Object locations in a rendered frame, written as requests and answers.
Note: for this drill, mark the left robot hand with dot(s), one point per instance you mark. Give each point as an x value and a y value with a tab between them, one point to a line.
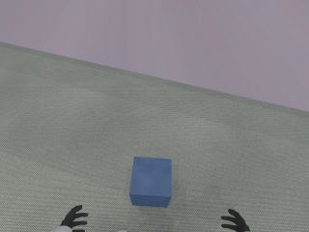
71	216

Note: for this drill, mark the right robot hand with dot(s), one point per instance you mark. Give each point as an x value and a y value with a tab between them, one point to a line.
240	224

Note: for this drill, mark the carton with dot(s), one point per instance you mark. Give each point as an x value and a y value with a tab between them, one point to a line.
151	182

